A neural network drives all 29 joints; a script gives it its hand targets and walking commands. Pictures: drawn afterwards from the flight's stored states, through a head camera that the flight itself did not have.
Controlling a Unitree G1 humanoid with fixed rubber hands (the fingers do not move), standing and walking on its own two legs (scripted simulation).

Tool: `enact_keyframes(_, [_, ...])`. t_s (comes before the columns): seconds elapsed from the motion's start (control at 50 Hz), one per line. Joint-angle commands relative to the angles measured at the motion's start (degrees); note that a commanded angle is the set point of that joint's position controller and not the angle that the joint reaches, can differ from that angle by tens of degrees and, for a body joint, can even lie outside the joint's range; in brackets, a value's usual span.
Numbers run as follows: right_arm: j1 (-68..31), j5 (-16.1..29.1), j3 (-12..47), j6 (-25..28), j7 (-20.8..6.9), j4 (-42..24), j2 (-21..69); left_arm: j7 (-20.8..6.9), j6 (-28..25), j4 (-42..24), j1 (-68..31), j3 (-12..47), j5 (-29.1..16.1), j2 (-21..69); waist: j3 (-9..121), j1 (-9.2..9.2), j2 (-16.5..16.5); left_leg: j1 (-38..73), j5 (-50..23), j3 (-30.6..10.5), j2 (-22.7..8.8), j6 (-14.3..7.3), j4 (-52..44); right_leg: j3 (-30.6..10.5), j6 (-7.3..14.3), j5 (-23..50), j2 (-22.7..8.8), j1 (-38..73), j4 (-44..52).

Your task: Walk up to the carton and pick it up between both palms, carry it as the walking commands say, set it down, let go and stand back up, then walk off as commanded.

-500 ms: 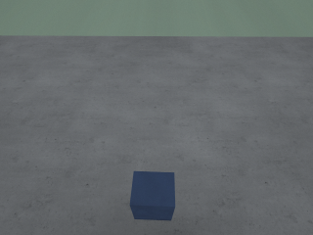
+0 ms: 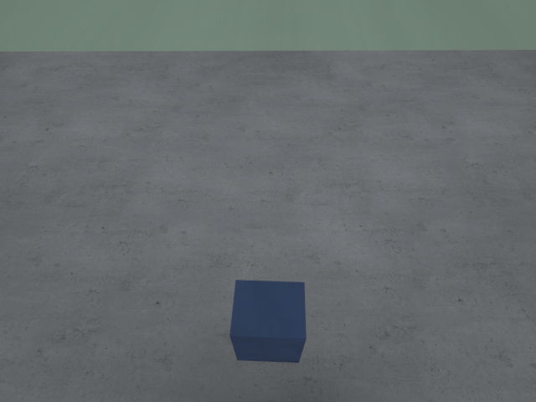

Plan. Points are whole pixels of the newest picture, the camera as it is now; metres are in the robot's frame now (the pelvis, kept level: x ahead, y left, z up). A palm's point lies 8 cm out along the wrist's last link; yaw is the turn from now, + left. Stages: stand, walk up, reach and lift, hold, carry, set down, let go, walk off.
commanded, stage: stand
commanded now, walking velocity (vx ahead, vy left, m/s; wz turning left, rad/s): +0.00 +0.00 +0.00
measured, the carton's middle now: (268, 323) +0.42 +0.00 -0.63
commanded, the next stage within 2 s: reach and lift in 0.52 s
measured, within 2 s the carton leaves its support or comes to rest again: neither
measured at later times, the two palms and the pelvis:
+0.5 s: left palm out of the picture +0.00 +0.23 -0.14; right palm out of the picture -0.02 -0.21 -0.15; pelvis +0.00 +0.00 +0.00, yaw -1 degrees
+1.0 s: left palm out of the picture +0.12 +0.20 -0.17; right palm out of the picture +0.12 -0.21 -0.16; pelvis -0.03 -0.02 -0.04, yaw +2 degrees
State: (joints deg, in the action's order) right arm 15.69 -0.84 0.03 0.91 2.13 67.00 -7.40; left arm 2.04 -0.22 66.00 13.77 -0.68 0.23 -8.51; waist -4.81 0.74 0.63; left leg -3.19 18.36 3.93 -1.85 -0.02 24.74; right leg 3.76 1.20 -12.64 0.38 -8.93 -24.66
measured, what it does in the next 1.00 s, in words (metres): stands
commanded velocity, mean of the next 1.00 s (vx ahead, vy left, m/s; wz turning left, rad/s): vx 0.00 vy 0.00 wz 0.00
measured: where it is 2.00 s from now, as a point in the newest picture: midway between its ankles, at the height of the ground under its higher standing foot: outside the picture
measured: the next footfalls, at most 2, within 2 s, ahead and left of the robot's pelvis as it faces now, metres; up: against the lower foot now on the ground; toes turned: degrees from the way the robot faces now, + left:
none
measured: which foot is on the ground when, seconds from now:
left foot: down 0.00-1.00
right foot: down 0.00-1.00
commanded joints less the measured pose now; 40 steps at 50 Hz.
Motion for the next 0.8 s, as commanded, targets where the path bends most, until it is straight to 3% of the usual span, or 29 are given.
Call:
enact_keyframes(0.0, [3.9,-0.1,-1.2,0.6,0.4,-1.3,-6.7,0.6,-0.6,-1.9,0.9,-1.0,0.3,-5.5,-5.1,-0.03,0.9,-9.9,-11.5,-5.6,-6.3,-2.2,-7.7,-5.8,1.0,10.5,-5.6,0.6,3.0])
enact_keyframes(0.04, [2.5,0.2,-1.6,1.0,-0.1,-3.1,-7.4,0.3,-0.7,-1.3,3.7,-0.5,0.2,-5.8,-2.0,-0.65,2.3,-8.3,-10.7,-6.3,-6.2,-2.1,-7.7,-6.2,1.6,6.7,-6.3,0.7,4.3])
enact_keyframes(0.08, [3.0,0.0,-1.7,0.8,0.1,-3.1,-8.2,-0.1,-0.8,-1.3,3.9,-0.6,0.3,-7.1,-1.7,-0.19,1.9,-6.0,-10.1,-3.9,-5.8,-2.3,-6.0,-7.5,1.2,11.4,-7.3,-0.6,5.2])
enact_keyframes(0.12, [5.3,-0.1,-1.5,0.8,0.1,-3.0,-7.7,-0.2,-0.9,-2.2,2.7,-1.3,0.3,-8.0,-2.1,0.04,-0.9,-7.9,-7.8,-5.3,-5.6,-1.9,-6.5,-7.2,1.9,8.4,-7.3,-0.1,4.5])
enact_keyframes(0.18, [4.3,-0.4,-2.2,1.1,0.2,-2.2,-9.4,-0.3,-1.5,-2.1,3.4,-1.6,0.2,-8.6,-0.8,-0.40,4.2,-6.5,-7.9,-4.4,-6.6,-2.1,-7.4,-5.9,1.4,8.0,-6.3,-1.5,4.1])
enact_keyframes(0.22, [5.0,-0.6,-1.3,0.9,0.1,-2.4,-6.5,-0.3,-0.9,-2.8,3.5,-0.8,0.2,-7.0,-1.8,-0.18,1.4,-7.7,-5.8,-5.2,-6.7,-2.2,-8.1,-5.9,1.4,7.0,-6.4,-1.8,4.4])
enact_keyframes(0.24, [4.4,-0.1,-1.7,0.8,0.3,-2.5,-7.1,0.0,-0.7,-1.4,4.3,-0.6,0.4,-5.8,-2.9,-0.31,3.5,-6.9,-8.6,-4.8,-6.5,-2.3,-8.5,-5.5,0.8,7.5,-5.8,-1.9,3.8])
enact_keyframes(0.26, [4.4,0.0,-1.6,1.2,0.1,-2.8,-8.3,0.0,-1.5,-1.9,3.8,-1.1,0.1,-8.6,-1.1,-0.88,0.1,-6.4,-12.8,-5.1,-6.6,-3.1,-7.1,-7.1,1.6,11.5,-6.8,-0.1,3.2])
enact_keyframes(0.28, [4.5,-0.1,-1.4,1.6,-0.2,-2.5,-6.9,0.2,-1.6,-2.5,2.7,-1.1,0.2,-7.1,1.3,-0.31,1.7,-5.6,-13.2,-5.4,-6.4,-2.6,-6.4,-6.9,2.3,12.0,-6.6,1.2,2.9])
enact_keyframes(0.32, [4.2,0.2,-1.6,1.3,0.2,-2.8,-7.1,0.3,-1.3,-2.5,3.2,-1.3,0.2,-6.8,2.3,-0.54,-0.4,-4.9,-12.3,-4.7,-6.3,-2.7,-6.2,-6.8,1.8,13.7,-7.1,1.4,2.8])
enact_keyframes(0.38, [3.0,-0.3,-1.9,1.1,-0.3,-3.0,-8.7,0.0,-1.6,-2.6,3.1,-1.5,0.2,-7.5,0.1,-0.21,4.6,-6.6,-10.3,-5.0,-6.6,-3.0,-6.9,-7.0,2.1,9.9,-7.3,-0.7,3.1])
enact_keyframes(0.4, [2.1,-0.3,-1.6,1.2,-0.2,-3.2,-7.9,-0.1,-1.4,-1.9,2.3,-0.9,0.1,-6.8,-3.0,-0.59,0.2,-7.6,-12.6,-4.4,-6.2,-2.7,-6.2,-5.2,1.3,13.2,-6.8,-0.6,2.7])
enact_keyframes(0.42, [2.9,-0.2,-1.7,1.0,0.0,-3.6,-7.9,0.1,-1.4,-2.4,2.3,-1.0,0.1,-7.0,-4.1,-0.51,-1.5,-7.8,-14.0,-4.3,-6.4,-2.9,-6.1,-6.8,1.6,15.1,-6.6,-2.1,3.1])
enact_keyframes(0.46, [3.9,-0.1,-1.7,1.1,0.1,-2.0,-8.6,-0.1,-1.6,-1.5,3.7,-1.2,-0.1,-7.6,-0.9,-1.04,1.1,-6.4,-16.7,-4.0,-6.0,-2.8,-6.1,-6.0,2.0,16.0,-6.5,-0.6,1.6])
enact_keyframes(0.48, [4.2,0.2,-1.7,1.3,0.0,-2.4,-7.6,0.3,-1.4,-1.3,4.1,-1.2,0.0,-6.5,1.2,-0.94,-2.7,-3.8,-16.2,-3.6,-6.6,-2.8,-6.3,-6.0,1.5,17.2,-6.5,0.2,2.0])
enact_keyframes(0.5, [4.4,0.2,-1.5,1.1,0.1,-2.4,-8.7,0.1,-1.4,-1.9,3.4,-1.3,-0.4,-9.2,1.9,-0.68,-0.5,-3.0,-17.1,-3.5,-6.0,-3.0,-5.1,-7.5,1.6,17.1,-7.1,-0.8,2.1])
enact_keyframes(0.52, [-15.7,8.4,0.0,-2.3,0.4,-22.5,-11.3,1.2,1.0,-22.0,-16.7,0.5,-5.8,-13.0,14.3,1.21,-5.8,-28.2,5.5,-5.9,1.2,-4.6,6.2,-4.6,2.3,-6.1,-3.2,-11.2,-8.2])
enact_keyframes(0.54, [-34.6,6.9,-1.1,-8.0,1.8,-40.1,-11.4,0.3,5.6,-38.8,-35.7,1.2,-5.9,-11.1,12.8,2.69,-6.6,-27.9,7.1,-1.9,0.5,-2.5,6.6,-2.6,0.6,-9.1,-2.6,-11.9,-8.7])
enact_keyframes(0.56, [-33.6,6.7,1.1,-12.6,1.8,-38.6,-11.8,0.2,11.1,-38.1,-32.6,2.0,-5.0,-9.6,11.9,1.00,-5.3,-24.8,8.9,-2.8,-0.4,-1.8,7.6,-2.9,0.3,-12.3,-2.5,-10.6,-9.0])
enact_keyframes(0.58, [-30.1,7.2,3.1,-16.2,1.2,-39.3,-12.6,0.7,14.9,-34.9,-27.2,0.9,-4.8,-10.2,12.8,-2.55,-7.0,-24.9,8.9,-3.7,-1.5,-3.4,6.4,-0.9,0.1,-11.4,-2.5,-9.4,-9.8])
enact_keyframes(0.6, [-29.4,6.0,1.4,-19.0,1.5,-37.7,-13.1,0.2,17.8,-33.7,-27.6,1.1,-6.6,-8.7,7.8,-1.83,-1.4,-30.2,8.4,-3.7,-0.7,-3.7,6.2,-1.5,0.6,-8.3,-2.4,-10.9,-10.5])
enact_keyframes(0.62, [-26.5,6.7,0.4,-23.2,1.4,-40.6,-11.7,-0.3,21.7,-37.6,-25.3,2.0,-7.1,-10.5,8.5,-1.85,0.0,-27.8,6.4,-3.0,1.3,-3.6,9.0,-1.8,0.7,-8.2,-3.0,-15.0,-10.3])
enact_keyframes(0.64, [-23.5,5.1,-0.5,-26.5,0.8,-41.8,-11.7,-0.4,25.2,-35.8,-21.2,3.4,-5.7,-11.8,10.8,-2.88,-0.4,-28.9,1.9,-4.2,0.9,-3.1,8.3,-2.7,0.4,0.7,-1.0,-9.1,-13.4])
enact_keyframes(0.68, [-7.5,4.3,-3.2,-33.3,1.2,-37.1,-7.2,-2.0,30.4,-33.7,-12.7,2.8,-6.9,-9.1,18.7,1.43,-3.7,-27.2,-10.0,-4.9,2.0,-3.0,12.4,-3.5,-0.7,12.0,-0.9,-8.7,-15.5])
enact_keyframes(0.7, [-3.3,5.3,-2.2,-35.2,1.2,-33.7,-5.7,-2.4,32.4,-30.5,-8.3,2.1,-4.1,-9.3,16.0,1.65,1.2,-27.3,-12.6,-5.4,2.8,-3.2,12.5,-3.2,0.2,16.5,-0.2,-5.7,-15.3])
enact_keyframes(0.72, [-0.2,4.4,-1.4,-35.3,0.7,-34.7,-4.2,-2.7,32.6,-29.9,-2.9,0.5,-2.8,-8.4,22.4,0.51,-0.8,-24.9,-14.5,-5.2,3.5,-4.0,12.8,-3.1,0.8,17.9,1.1,-3.9,-15.8])
enact_keyframes(0.74, [-1.8,3.6,-3.2,-35.3,0.6,-35.9,-5.0,-3.2,33.0,-32.9,-4.9,-0.8,-1.9,-10.8,25.9,1.03,-0.2,-25.5,-19.3,-6.5,4.7,-3.7,13.0,-5.3,0.8,25.2,0.7,-2.5,-17.0])
enact_keyframes(0.76, [-0.2,2.1,-3.7,-36.7,0.3,-33.9,-5.1,-3.1,33.6,-32.8,-3.8,-1.1,0.3,-9.1,24.9,2.35,-3.0,-25.4,-20.3,-6.8,4.1,-3.3,12.1,-4.8,0.5,27.2,1.8,-3.6,-17.0])
enact_keyframes(0.78, [-1.5,0.7,-3.9,-35.6,-0.4,-32.5,-4.2,-2.9,32.7,-31.4,-0.9,-0.7,1.0,-7.6,24.5,0.67,-2.2,-23.7,-25.5,-7.8,3.3,-3.5,11.4,-4.4,0.6,28.1,2.0,-7.3,-16.6])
